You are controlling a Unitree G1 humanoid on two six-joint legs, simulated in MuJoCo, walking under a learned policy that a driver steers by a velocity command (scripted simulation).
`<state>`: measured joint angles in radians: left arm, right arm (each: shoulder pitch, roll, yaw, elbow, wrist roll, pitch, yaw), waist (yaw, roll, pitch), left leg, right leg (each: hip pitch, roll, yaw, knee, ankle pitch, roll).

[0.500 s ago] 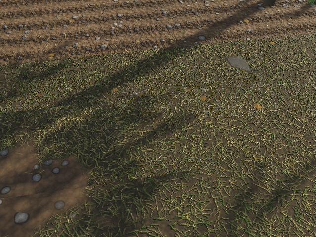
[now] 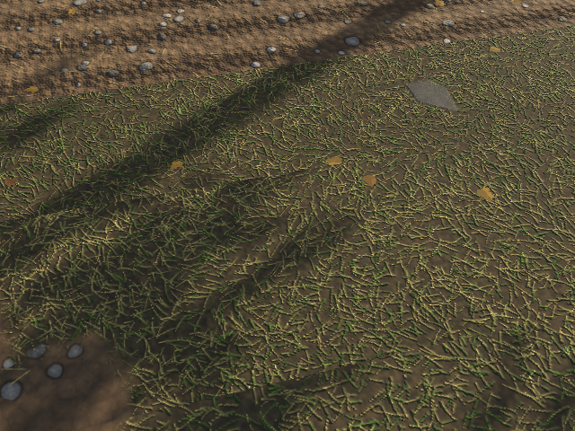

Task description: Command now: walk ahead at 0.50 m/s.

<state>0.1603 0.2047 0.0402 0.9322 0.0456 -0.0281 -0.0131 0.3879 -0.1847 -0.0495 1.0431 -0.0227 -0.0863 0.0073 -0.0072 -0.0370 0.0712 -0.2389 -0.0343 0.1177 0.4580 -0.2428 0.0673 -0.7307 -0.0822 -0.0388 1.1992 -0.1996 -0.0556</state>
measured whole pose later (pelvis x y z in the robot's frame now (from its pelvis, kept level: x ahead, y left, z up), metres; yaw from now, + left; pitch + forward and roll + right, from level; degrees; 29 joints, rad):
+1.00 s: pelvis +0.47 +0.03 +0.00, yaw +22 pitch +0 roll -1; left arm 0.11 0.27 0.08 0.84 0.04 0.00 -0.02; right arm 0.41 -0.25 -0.06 0.92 -0.01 -0.06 0.00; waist -0.05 -0.03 0.02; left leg -0.04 -0.14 -0.08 0.33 -0.28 0.14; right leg -0.63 -0.11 0.06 0.94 -0.12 0.03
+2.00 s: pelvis +0.95 +0.23 -0.14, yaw +29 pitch +0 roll +1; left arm 0.35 0.26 0.08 0.87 0.02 0.00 -0.02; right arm 0.22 -0.23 -0.03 0.87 -0.02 -0.08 -0.01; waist 0.02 -0.04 0.02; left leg -0.18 -0.03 0.11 0.37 -0.20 0.06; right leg -0.49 -0.03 0.01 1.07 -0.35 -0.06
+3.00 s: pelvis +1.47 +0.38 -0.30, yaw +3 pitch +2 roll +0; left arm 0.45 0.29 0.04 0.96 -0.01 -0.05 0.05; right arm 0.10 -0.24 -0.05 0.80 -0.03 -0.08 0.03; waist 0.08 -0.04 0.03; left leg -0.39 -0.04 0.03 0.49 -0.15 0.06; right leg -0.23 0.13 0.14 1.62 -0.69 -0.09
